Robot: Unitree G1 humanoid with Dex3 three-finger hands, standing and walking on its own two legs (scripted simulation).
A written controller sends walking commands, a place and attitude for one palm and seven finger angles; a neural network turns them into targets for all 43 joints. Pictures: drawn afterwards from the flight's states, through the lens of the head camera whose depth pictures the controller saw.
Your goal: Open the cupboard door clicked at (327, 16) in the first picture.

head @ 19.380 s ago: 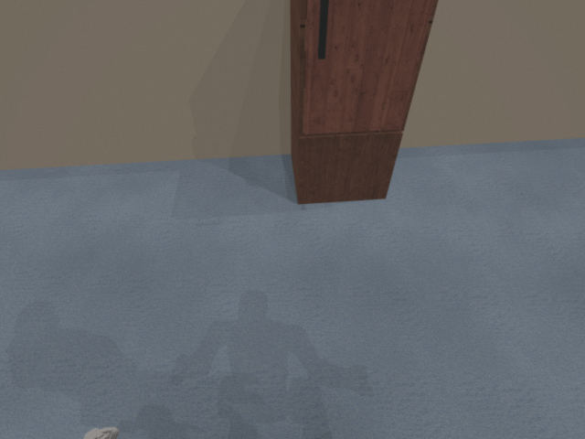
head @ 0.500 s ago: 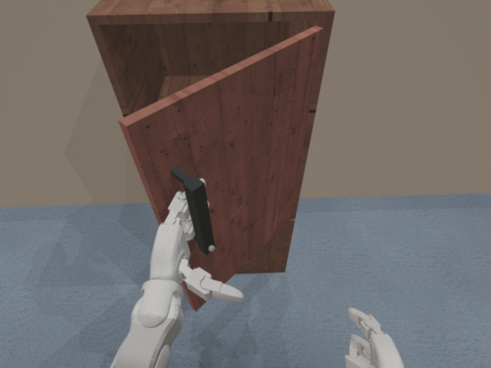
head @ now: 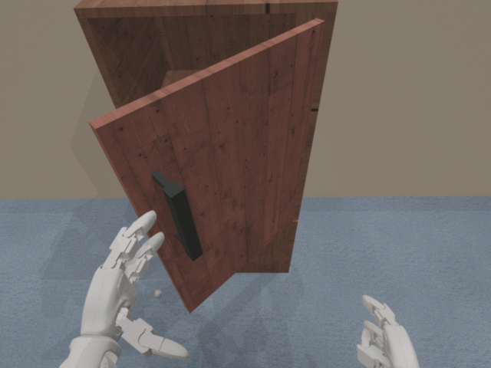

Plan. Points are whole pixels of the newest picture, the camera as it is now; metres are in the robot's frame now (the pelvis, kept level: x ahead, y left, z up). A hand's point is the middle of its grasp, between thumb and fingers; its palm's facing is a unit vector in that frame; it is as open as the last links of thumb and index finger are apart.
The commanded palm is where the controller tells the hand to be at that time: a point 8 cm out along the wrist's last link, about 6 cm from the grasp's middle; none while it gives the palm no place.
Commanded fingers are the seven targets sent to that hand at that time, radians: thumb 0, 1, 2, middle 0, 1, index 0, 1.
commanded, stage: slide the hand sideways off the handle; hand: left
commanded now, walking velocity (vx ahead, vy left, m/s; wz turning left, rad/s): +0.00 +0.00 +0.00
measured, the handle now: (177, 218) +0.32 +0.13 +0.10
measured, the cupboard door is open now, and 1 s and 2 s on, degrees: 44 44 44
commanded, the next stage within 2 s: draw the hand back to the body in 0.24 s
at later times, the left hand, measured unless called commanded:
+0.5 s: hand (119, 303) +0.19 +0.18 +0.09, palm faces +0.02 -1.00 -0.05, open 16.3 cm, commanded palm +0.15 +0.24 +0.11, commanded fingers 0.00 -0.50 0.30 -0.15 -0.30 -0.15 -0.30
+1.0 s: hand (53, 296) +0.18 +0.24 +0.14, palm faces +0.25 -0.92 -0.30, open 15.3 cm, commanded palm +0.14 +0.29 +0.16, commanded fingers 0.00 -0.01 0.51 -0.17 -0.30 -0.17 -0.30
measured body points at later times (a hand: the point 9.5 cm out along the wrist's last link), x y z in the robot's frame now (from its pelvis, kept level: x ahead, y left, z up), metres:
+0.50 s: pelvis -0.01 +0.02 -0.01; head +0.01 +0.01 +0.44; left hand +0.18 +0.23 +0.10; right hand +0.18 -0.20 -0.07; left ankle +0.00 +0.15 -0.70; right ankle +0.00 -0.09 -0.70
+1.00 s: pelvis -0.01 +0.03 +0.02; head -0.02 +0.02 +0.47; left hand +0.16 +0.29 +0.15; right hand +0.19 -0.17 -0.04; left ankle +0.00 +0.15 -0.70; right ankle +0.00 -0.09 -0.70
